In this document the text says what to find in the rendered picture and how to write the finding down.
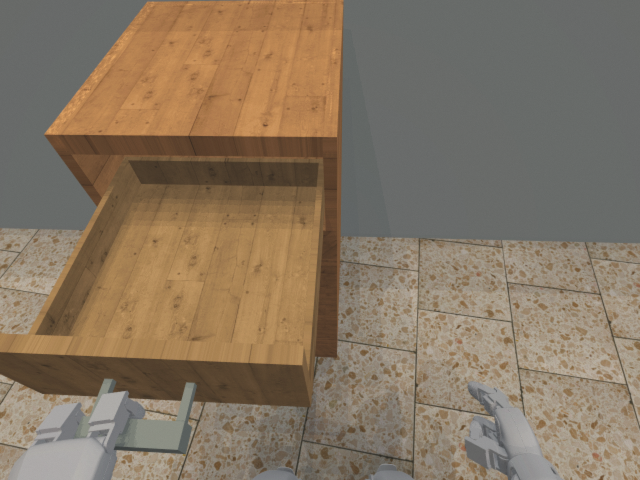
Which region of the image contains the robot right shin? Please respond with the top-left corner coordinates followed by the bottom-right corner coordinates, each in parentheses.
top-left (376, 464), bottom-right (397, 473)

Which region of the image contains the handle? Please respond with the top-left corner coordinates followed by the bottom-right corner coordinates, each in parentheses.
top-left (73, 379), bottom-right (197, 454)

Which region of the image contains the right robot hand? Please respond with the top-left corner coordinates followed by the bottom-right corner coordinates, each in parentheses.
top-left (464, 381), bottom-right (544, 476)

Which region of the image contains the cabinet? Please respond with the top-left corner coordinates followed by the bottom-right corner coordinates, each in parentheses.
top-left (44, 0), bottom-right (344, 358)

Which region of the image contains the robot right forearm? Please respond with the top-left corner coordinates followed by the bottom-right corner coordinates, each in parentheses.
top-left (507, 454), bottom-right (563, 480)

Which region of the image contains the left robot hand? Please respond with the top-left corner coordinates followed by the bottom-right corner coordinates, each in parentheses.
top-left (8, 391), bottom-right (145, 480)

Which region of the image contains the drawer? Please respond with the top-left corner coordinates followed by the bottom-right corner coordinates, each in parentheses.
top-left (0, 157), bottom-right (325, 407)

